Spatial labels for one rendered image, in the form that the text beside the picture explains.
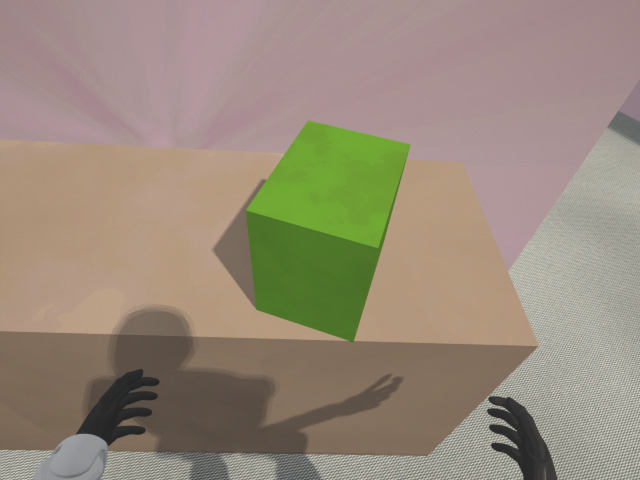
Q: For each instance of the carton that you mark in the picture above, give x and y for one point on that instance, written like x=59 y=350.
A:
x=317 y=226

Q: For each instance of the pedestal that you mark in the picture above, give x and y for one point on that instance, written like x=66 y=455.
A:
x=117 y=258

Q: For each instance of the left robot forearm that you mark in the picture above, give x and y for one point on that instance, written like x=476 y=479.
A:
x=78 y=457

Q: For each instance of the right robot hand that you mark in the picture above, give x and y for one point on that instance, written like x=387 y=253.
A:
x=532 y=455

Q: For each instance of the left robot hand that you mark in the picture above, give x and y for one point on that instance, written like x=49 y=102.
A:
x=109 y=412

